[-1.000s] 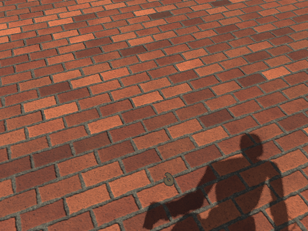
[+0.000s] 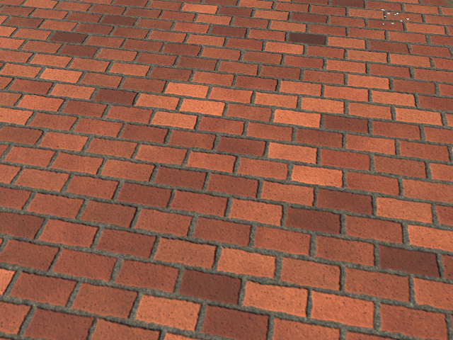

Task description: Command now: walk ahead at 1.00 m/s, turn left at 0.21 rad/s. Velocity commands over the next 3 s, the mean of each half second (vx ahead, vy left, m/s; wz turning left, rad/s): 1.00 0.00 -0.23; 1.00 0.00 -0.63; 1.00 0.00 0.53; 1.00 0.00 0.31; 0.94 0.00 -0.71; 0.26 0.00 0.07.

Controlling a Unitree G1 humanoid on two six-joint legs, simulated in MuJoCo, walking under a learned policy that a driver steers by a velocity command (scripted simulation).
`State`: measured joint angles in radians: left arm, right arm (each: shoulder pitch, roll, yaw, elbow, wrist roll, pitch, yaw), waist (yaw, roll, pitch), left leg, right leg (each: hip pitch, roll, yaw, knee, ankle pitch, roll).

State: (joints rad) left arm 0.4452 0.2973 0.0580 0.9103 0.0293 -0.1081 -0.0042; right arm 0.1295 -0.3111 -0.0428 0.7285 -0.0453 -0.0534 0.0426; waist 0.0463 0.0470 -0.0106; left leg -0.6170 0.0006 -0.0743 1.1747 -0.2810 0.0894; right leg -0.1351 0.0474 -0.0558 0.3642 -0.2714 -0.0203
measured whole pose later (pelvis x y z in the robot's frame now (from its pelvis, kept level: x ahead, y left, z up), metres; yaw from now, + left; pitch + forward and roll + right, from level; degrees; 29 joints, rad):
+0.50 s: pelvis +0.49 +0.02 -0.01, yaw -9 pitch +1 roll +2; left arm 0.16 0.29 0.04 0.78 0.01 -0.02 -0.06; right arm 0.46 -0.30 -0.06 0.93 -0.02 -0.12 0.01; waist -0.04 -0.04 0.01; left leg 0.09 -0.06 0.22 0.23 -0.34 0.04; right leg -0.79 -0.11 -0.04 1.04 -0.03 -0.09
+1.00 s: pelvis +0.96 -0.11 -0.01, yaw -29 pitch +2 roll -1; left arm 0.45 0.29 0.06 0.87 -0.01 -0.10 -0.02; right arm 0.01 -0.25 0.03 0.63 -0.03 -0.06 0.03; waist 0.10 0.01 0.03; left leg -0.71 0.13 0.01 0.60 0.12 0.02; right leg 0.15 0.16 0.12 0.16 -0.32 -0.15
